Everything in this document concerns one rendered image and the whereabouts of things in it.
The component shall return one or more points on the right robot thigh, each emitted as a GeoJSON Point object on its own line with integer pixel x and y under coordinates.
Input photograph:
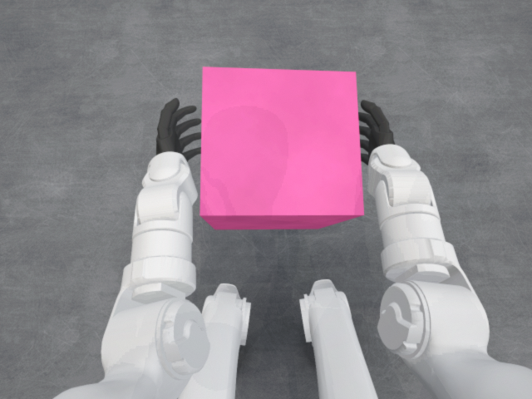
{"type": "Point", "coordinates": [341, 368]}

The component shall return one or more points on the robot left hand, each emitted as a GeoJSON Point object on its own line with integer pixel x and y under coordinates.
{"type": "Point", "coordinates": [169, 133]}

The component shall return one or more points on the right robot shin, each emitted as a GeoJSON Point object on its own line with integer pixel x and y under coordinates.
{"type": "Point", "coordinates": [326, 283]}

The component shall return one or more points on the robot right upper arm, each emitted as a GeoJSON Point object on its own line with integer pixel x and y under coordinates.
{"type": "Point", "coordinates": [441, 333]}

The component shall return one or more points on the left robot forearm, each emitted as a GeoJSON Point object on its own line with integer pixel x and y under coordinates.
{"type": "Point", "coordinates": [161, 259]}

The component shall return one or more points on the right robot forearm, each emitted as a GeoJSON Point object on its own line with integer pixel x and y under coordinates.
{"type": "Point", "coordinates": [413, 240]}

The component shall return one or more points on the carton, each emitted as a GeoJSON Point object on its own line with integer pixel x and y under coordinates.
{"type": "Point", "coordinates": [280, 149]}

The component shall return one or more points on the robot right hand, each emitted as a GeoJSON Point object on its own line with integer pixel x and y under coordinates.
{"type": "Point", "coordinates": [379, 132]}

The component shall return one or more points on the robot left upper arm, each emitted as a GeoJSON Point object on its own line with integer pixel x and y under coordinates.
{"type": "Point", "coordinates": [149, 352]}

